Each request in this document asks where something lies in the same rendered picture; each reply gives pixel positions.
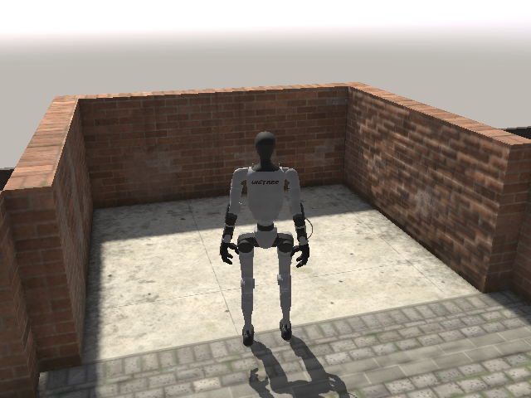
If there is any right robot forearm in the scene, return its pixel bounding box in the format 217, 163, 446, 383
293, 203, 309, 245

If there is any right robot hand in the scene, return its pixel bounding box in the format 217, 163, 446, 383
290, 243, 309, 268

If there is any left robot hand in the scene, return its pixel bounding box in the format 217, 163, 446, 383
220, 241, 239, 265

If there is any right robot upper arm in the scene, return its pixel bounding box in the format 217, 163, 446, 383
283, 167, 302, 215

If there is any robot right foot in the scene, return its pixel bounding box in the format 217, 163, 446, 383
280, 319, 291, 340

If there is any left robot forearm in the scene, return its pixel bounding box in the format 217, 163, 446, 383
222, 202, 237, 243

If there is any robot right shin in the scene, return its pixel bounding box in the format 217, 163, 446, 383
280, 274, 291, 328

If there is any left robot upper arm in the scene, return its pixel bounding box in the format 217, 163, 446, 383
228, 167, 248, 214

